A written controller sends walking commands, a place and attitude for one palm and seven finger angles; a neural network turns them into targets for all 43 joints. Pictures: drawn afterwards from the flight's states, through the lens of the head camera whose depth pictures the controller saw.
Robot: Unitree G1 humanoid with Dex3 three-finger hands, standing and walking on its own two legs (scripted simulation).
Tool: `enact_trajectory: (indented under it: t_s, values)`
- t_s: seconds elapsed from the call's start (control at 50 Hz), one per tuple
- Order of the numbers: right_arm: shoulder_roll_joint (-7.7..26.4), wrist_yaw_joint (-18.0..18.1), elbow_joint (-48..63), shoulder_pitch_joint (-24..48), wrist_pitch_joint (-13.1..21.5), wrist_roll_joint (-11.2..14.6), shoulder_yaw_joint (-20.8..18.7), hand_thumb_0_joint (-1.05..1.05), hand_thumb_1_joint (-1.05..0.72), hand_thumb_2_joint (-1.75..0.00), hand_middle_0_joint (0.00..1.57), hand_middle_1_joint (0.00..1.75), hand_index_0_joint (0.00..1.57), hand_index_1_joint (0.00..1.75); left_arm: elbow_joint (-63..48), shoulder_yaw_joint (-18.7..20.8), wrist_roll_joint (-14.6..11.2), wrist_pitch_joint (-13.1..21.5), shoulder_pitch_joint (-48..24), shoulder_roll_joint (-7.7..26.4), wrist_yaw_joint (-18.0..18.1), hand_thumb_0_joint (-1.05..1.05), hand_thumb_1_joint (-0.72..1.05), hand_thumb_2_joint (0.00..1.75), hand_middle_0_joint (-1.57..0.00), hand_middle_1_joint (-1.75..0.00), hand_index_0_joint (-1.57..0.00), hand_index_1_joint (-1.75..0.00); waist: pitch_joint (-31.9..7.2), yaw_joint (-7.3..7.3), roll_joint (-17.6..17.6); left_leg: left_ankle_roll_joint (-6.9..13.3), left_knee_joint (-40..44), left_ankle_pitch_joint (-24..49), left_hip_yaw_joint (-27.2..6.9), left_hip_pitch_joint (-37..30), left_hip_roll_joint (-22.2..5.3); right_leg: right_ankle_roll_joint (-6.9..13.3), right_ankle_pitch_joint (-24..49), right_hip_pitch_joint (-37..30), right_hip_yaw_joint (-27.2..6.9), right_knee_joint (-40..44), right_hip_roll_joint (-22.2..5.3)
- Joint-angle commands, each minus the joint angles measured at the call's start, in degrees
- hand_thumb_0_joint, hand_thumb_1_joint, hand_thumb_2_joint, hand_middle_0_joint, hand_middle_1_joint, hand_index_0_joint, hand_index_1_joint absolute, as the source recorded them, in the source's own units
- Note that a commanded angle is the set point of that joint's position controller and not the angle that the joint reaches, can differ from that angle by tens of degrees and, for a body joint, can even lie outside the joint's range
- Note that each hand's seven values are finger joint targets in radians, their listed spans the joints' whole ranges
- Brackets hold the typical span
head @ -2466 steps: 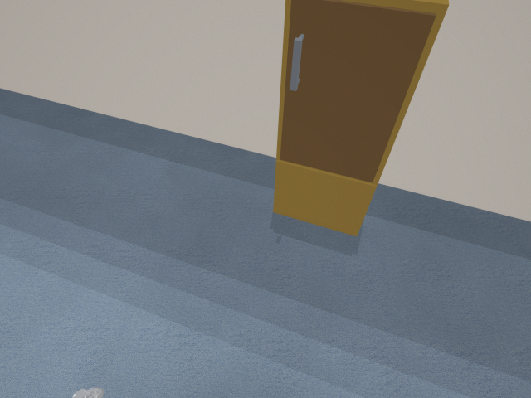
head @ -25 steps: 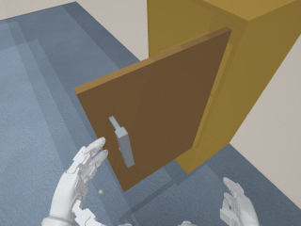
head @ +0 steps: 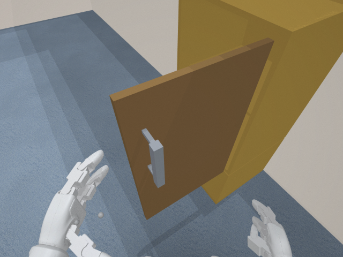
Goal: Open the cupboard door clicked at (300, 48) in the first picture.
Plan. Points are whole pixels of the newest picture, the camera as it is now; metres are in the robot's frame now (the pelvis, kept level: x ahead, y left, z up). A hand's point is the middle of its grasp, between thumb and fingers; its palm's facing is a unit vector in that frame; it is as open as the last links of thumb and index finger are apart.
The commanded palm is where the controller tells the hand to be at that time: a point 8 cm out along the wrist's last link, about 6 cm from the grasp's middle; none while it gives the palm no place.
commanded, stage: draw the hand back to the body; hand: left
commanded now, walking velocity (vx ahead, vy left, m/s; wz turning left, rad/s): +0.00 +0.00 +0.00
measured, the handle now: (153, 159) +0.31 +0.07 +0.09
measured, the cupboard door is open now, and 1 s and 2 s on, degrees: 89 89 89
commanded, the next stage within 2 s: step back with the hand held close in 1.38 s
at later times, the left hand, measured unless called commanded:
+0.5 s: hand (53, 200) +0.18 +0.21 +0.15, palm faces +0.23 -0.92 -0.31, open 14.9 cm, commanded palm +0.14 +0.26 +0.17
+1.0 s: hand (16, 158) +0.22 +0.25 +0.21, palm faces +0.43 -0.80 -0.42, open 9.1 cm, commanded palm +0.17 +0.29 +0.23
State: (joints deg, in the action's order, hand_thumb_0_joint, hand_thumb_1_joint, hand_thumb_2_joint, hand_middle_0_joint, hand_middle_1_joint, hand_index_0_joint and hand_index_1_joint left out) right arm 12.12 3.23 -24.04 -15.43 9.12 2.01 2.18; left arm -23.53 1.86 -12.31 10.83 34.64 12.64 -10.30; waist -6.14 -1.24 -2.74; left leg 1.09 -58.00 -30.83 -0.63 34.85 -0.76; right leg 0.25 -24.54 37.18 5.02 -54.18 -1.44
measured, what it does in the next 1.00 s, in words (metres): rises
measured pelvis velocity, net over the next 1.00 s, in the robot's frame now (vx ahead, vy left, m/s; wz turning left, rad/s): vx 0.03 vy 0.00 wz -0.02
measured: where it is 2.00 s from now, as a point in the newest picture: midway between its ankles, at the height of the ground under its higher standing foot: outside the picture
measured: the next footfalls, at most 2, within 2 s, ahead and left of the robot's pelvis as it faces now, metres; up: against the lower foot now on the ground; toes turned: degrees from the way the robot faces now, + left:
none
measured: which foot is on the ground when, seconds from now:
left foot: down 0.00-1.00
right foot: down 0.00-1.00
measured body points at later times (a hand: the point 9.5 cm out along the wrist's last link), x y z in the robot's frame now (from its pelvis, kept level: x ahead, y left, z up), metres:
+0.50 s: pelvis +0.01 +0.01 +0.04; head +0.00 +0.01 +0.49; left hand +0.16 +0.26 +0.17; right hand +0.21 -0.20 -0.02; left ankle -0.01 +0.10 -0.68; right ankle +0.03 -0.12 -0.68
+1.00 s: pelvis +0.03 +0.00 +0.06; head +0.01 -0.02 +0.51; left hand +0.19 +0.29 +0.24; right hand +0.22 -0.22 -0.02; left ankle -0.01 +0.10 -0.68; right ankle +0.03 -0.12 -0.68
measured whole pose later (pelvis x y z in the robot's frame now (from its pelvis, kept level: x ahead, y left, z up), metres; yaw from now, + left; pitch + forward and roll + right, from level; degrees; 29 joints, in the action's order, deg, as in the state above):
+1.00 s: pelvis +0.03 +0.00 +0.06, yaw -1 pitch -4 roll -1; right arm 13.1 4.7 -35.8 -10.7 7.1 -0.5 1.7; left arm -25.7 17.8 -2.6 2.7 28.5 19.9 7.0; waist 1.4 -4.7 -3.7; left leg 0.9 -25.0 -18.1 1.3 2.8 -0.4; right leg -0.1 -13.1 6.6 3.3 -23.8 -0.5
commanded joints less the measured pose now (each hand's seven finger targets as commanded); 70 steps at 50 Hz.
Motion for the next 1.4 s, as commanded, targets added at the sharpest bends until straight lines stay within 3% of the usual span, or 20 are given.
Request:
enact_trajectory:
  t_s: [0.0, 0.1, 0.18, 0.28, 0.3, 0.32, 0.34, 0.36, 0.46, 0.6, 0.7, 0.74, 0.78, 0.84, 0.98, 1.04, 1.22, 1.28, 1.3, 1.38]
  values:
    - [6.94, 0.31, 10.07, 5.35, 3.82, 0.45, -2.55, 0.00, -0.90, -0.90, 0.20, 0.30, 0.20, 0.30, -13.59, 4.12, -1.34, 1.26, 1.01, 4.36, -0.89, 0.00, -0.50, 0.30, -0.15, -0.30, -0.15, -0.30, -4.32, -0.06, 1.44, -0.46, 13.68, 13.76, -1.93, -1.06, 1.02, 1.21, 7.80, -10.53, -0.69, 9.62, 2.10]
    - [6.90, 0.23, 9.33, 5.56, 4.98, 0.53, -2.37, 0.00, -0.90, -0.90, 0.20, 0.30, 0.20, 0.30, -15.89, 7.36, -2.32, -0.11, 1.80, 6.14, -1.65, 0.00, -0.50, 0.30, -0.15, -0.30, -0.15, -0.30, -4.51, -0.87, 0.12, -0.66, 15.41, 15.91, -2.01, -3.91, 0.88, 1.30, 9.86, -12.74, -0.32, 10.88, 2.23]
    - [7.26, 0.33, 8.28, 5.60, 6.22, 0.70, -1.98, 0.00, -0.90, -0.90, 0.20, 0.30, 0.20, 0.30, -16.79, 8.23, -3.00, -0.41, -0.86, 6.79, -2.13, 0.00, -0.50, 0.30, -0.15, -0.30, -0.15, -0.30, -2.33, -0.48, -1.35, -1.03, 17.07, 15.56, -2.51, -5.63, 0.75, 1.29, 9.34, -12.70, 0.13, 12.28, 2.46]
    - [7.68, 0.58, 6.90, 5.98, 7.67, 0.91, -1.85, 0.00, -0.90, -0.90, 0.20, 0.30, 0.20, 0.30, -16.62, 10.14, -3.48, -1.82, -1.80, 8.11, -3.47, 0.00, -0.32, 0.37, -0.16, -0.30, -0.16, -0.30, -2.73, -0.82, -0.78, -1.28, 18.95, 18.52, -2.87, -8.46, 0.61, 1.29, 12.17, -15.40, 0.44, 13.97, 2.47]
    - [6.86, 2.13, 7.27, 5.72, 6.50, -0.23, -2.17, 0.00, -0.90, -0.90, 0.20, 0.30, 0.20, 0.30, -22.48, 12.07, 5.38, -2.67, -1.55, 15.50, 6.03, 0.00, -0.29, 0.39, -0.16, -0.30, -0.16, -0.30, -3.57, -3.70, -2.79, -0.85, 22.17, 18.43, -2.04, -8.36, -0.05, 1.89, 11.92, -20.15, -2.84, 16.08, 1.50]
    - [5.74, 2.54, 6.90, 5.01, 6.00, -0.77, -1.72, 0.00, -0.90, -0.90, 0.20, 0.30, 0.20, 0.30, -20.92, 9.96, 6.55, -4.51, 2.57, 10.41, 10.13, 0.00, -0.26, 0.40, -0.16, -0.30, -0.16, -0.30, -0.27, -2.34, -2.46, -1.28, 23.28, 18.11, -1.97, -8.28, 0.10, 1.88, 11.44, -19.85, -2.26, 17.18, 1.22]
    - [5.61, 2.41, 6.12, 5.06, 5.24, -0.85, -1.38, 0.00, -0.90, -0.90, 0.20, 0.30, 0.20, 0.30, -19.57, 8.33, 7.77, -5.59, 3.31, 8.46, 12.45, 0.00, -0.22, 0.42, -0.16, -0.30, -0.16, -0.30, 1.37, -2.09, -2.73, -1.39, 24.06, 18.71, -2.20, -8.87, -0.31, 1.80, 11.19, -20.21, -1.85, 17.91, 1.06]
    - [5.86, 2.49, 5.57, 5.82, 4.69, -0.90, -1.60, 0.00, -0.90, -0.90, 0.20, 0.30, 0.20, 0.30, -18.65, 8.77, 8.54, -6.20, 2.59, 9.02, 14.05, 0.00, -0.18, 0.43, -0.16, -0.30, -0.16, -0.30, 2.00, -2.12, -0.45, -1.17, 24.81, 19.03, -2.17, -9.73, -0.50, 1.79, 11.60, -21.21, -1.83, 19.33, 1.08]
    - [6.45, 2.94, 3.57, 7.53, 3.77, -1.50, -1.52, 0.00, -0.90, -0.90, 0.20, 0.30, 0.20, 0.30, -18.60, 10.47, 10.62, -5.80, -1.04, 11.36, 17.47, 0.00, -0.01, 0.51, -0.17, -0.30, -0.17, -0.30, 2.78, -1.89, -0.23, -0.65, 28.66, 20.41, -1.51, -15.49, -0.61, 1.57, 12.95, -25.25, -2.05, 23.79, 0.78]
    - [6.63, 2.57, 0.75, 9.48, 3.63, -2.03, -1.38, 0.00, -0.90, -0.90, 0.20, 0.30, 0.20, 0.30, -17.69, 13.03, 11.09, -4.88, -4.57, 12.21, 18.28, 0.00, 0.23, 0.62, -0.18, -0.30, -0.18, -0.30, 3.41, -2.38, -2.47, -1.02, 33.77, 26.22, -1.52, -21.26, -0.89, 1.49, 16.43, -30.34, -2.07, 27.34, 0.70]
    - [6.69, 2.11, -0.77, 10.15, 3.02, -2.27, -1.78, 0.00, -0.90, -0.90, 0.20, 0.30, 0.20, 0.30, -16.16, 16.14, 10.77, -4.60, -5.80, 13.50, 18.18, 0.00, 0.41, 0.69, -0.18, -0.30, -0.18, -0.30, 3.44, -2.81, -0.91, -1.18, 35.28, 31.65, -0.96, -24.11, -0.98, 1.40, 20.77, -33.22, -2.22, 29.20, 0.78]
    - [6.61, 2.05, -1.19, 10.48, 2.52, -2.28, -2.02, 0.00, -0.90, -0.90, 0.20, 0.30, 0.20, 0.30, -15.39, 17.73, 10.57, -4.60, -6.09, 14.15, 18.12, 0.00, 0.48, 0.72, -0.19, -0.30, -0.19, -0.30, 3.16, -2.93, 0.29, -0.94, 35.55, 31.60, -0.44, -25.09, -0.95, 1.29, 21.47, -33.78, -2.45, 29.97, 0.88]
    - [6.64, 1.96, -1.46, 10.80, 2.09, -2.33, -2.12, 0.00, -0.90, -0.90, 0.20, 0.30, 0.20, 0.30, -15.41, 18.94, 10.37, -4.43, -6.93, 14.77, 18.08, 0.00, 0.55, 0.75, -0.19, -0.30, -0.19, -0.30, 3.25, -3.06, -1.54, -1.02, 36.02, 32.50, -0.19, -25.77, -0.86, 1.40, 22.55, -34.62, -2.74, 30.52, 0.76]
    - [6.62, 1.78, -1.90, 10.91, 1.46, -2.33, -2.38, 0.00, -0.90, -0.90, 0.20, 0.30, 0.20, 0.30, -15.00, 20.93, 10.11, -4.29, -8.03, 15.71, 18.07, 0.00, 0.65, 0.80, -0.19, -0.30, -0.19, -0.30, 2.70, -3.12, -0.47, -0.83, 36.02, 34.73, 0.30, -27.01, -0.88, 1.26, 24.78, -35.38, -2.94, 31.13, 0.83]
    - [6.70, 1.72, -3.00, 11.72, 0.70, -2.28, -2.69, 0.00, -0.90, -0.90, 0.20, 0.30, 0.20, 0.30, -13.98, 24.52, 9.55, -3.97, -12.71, 17.96, 18.21, 0.00, 0.90, 0.90, -0.20, -0.30, -0.20, -0.30, 3.53, -3.10, -2.02, -0.75, 36.83, 34.39, 0.71, -28.77, -0.81, 1.19, 24.97, -35.34, -3.28, 32.52, 0.76]
    - [6.77, 1.48, -3.00, 11.99, 0.19, -2.21, -2.95, 0.00, -0.90, -0.90, 0.20, 0.30, 0.20, 0.30, -11.08, 22.57, 9.25, -4.06, -10.54, 15.45, 17.64, 0.00, 0.90, 0.90, -0.20, -0.30, -0.20, -0.30, 4.48, -3.08, 1.06, -0.07, 37.15, 32.22, 1.16, -28.66, -0.71, 0.92, 24.09, -34.95, -3.29, 33.40, 0.80]
    - [6.56, 1.79, -3.15, 12.17, 0.88, -2.34, -3.11, 0.00, -0.90, -0.90, 0.20, 0.30, 0.20, 0.30, -14.35, 24.09, 9.66, -3.12, -11.59, 17.89, 18.08, 0.00, 0.90, 0.90, -0.20, -0.30, -0.20, -0.30, 1.99, -3.36, -1.94, 0.00, 36.98, 32.05, 1.42, -29.84, -0.30, 1.06, 24.85, -35.92, -3.98, 33.51, 0.67]
    - [6.48, 1.79, -3.58, 12.30, 1.05, -2.33, -3.13, 0.00, -0.90, -0.90, 0.20, 0.30, 0.20, 0.30, -13.45, 24.04, 9.65, -3.13, -11.65, 17.56, 18.02, 0.00, 0.90, 0.90, -0.20, -0.30, -0.20, -0.30, 3.40, -3.26, -1.98, -0.10, 37.13, 31.63, 1.42, -29.62, -0.32, 1.09, 24.55, -35.42, -4.11, 33.95, 0.73]
    - [6.42, 1.77, -3.60, 12.35, 0.99, -2.31, -3.09, 0.00, -0.90, -0.90, 0.20, 0.30, 0.20, 0.30, -12.26, 23.98, 9.53, -3.26, -11.23, 17.36, 17.97, 0.00, 0.90, 0.90, -0.20, -0.30, -0.20, -0.30, 4.27, -3.30, 0.10, 0.00, 37.28, 31.21, 1.31, -29.30, -0.42, 1.00, 24.13, -35.09, -4.00, 34.13, 0.85]
    - [6.55, 1.75, -3.75, 12.62, 1.01, -2.25, -3.14, 0.00, -0.90, -0.90, 0.20, 0.30, 0.20, 0.30, -11.94, 23.21, 9.53, -2.95, -12.02, 16.81, 17.81, 0.00, 0.90, 0.90, -0.20, -0.30, -0.20, -0.30, 5.21, -3.09, -1.20, 0.07, 37.88, 28.70, 1.28, -29.17, -0.37, 0.98, 21.50, -34.38, -4.04, 34.84, 0.77]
